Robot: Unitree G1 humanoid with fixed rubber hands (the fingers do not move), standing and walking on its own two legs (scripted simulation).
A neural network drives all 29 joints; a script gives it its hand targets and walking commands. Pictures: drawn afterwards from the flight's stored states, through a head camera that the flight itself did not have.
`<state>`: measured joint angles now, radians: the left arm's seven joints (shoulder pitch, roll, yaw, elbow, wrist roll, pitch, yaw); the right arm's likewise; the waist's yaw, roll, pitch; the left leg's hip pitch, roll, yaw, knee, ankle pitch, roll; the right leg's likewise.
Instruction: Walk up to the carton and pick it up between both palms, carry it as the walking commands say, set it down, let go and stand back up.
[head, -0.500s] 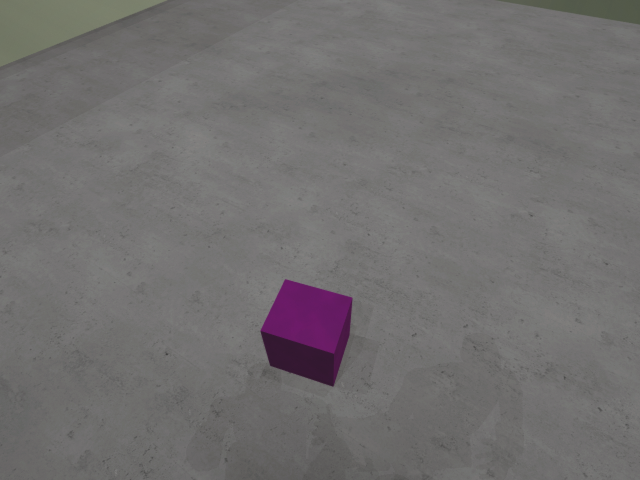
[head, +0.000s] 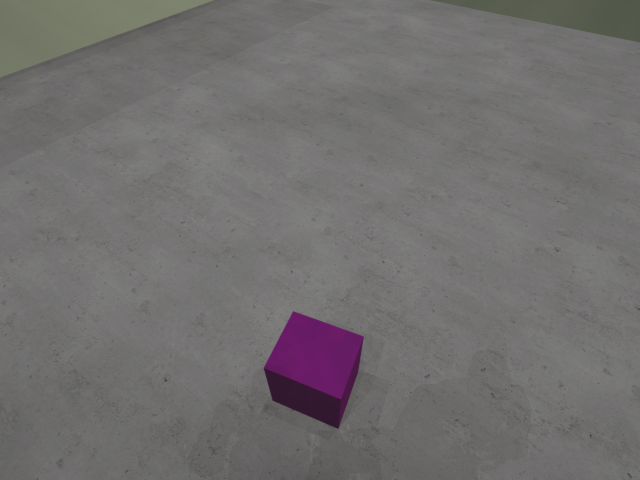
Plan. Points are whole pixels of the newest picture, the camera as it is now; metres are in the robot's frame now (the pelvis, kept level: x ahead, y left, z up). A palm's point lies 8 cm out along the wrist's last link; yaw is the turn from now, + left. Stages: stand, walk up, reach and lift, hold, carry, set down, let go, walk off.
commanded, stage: walk up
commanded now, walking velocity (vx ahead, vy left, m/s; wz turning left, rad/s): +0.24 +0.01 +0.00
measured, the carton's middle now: (315, 370) +0.52 +0.02 -0.64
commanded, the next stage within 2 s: none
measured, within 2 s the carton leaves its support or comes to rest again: neither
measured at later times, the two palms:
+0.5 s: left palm out of the picture +0.10 +0.27 -0.12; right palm out of the picture +0.11 -0.23 -0.13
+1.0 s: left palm out of the picture +0.09 +0.22 -0.11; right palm out of the picture +0.10 -0.27 -0.14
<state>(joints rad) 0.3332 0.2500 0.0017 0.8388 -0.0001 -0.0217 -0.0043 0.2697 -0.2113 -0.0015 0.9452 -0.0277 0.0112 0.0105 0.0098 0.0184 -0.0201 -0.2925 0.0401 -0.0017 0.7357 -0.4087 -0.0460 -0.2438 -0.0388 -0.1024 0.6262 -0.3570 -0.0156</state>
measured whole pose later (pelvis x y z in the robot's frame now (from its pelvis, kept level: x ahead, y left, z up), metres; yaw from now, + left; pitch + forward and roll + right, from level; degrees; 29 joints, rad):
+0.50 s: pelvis +0.06 +0.01 +0.00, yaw +0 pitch -1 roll +0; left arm 0.33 0.25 0.00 0.85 0.00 0.01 0.00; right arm 0.26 -0.21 0.00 0.94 -0.02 0.00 0.00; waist 0.00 0.01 0.03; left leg -0.27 0.05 0.00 0.58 -0.29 -0.03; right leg -0.26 -0.04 -0.11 0.65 -0.43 0.00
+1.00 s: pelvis +0.05 -0.03 +0.00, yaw +0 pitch -2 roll +1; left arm 0.33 0.23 0.00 0.85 0.00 0.04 0.01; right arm 0.25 -0.21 0.00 0.95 -0.02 0.04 -0.03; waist 0.00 0.04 0.01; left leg -0.26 0.08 0.00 0.56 -0.28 -0.06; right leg -0.26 0.01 -0.12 0.60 -0.32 -0.07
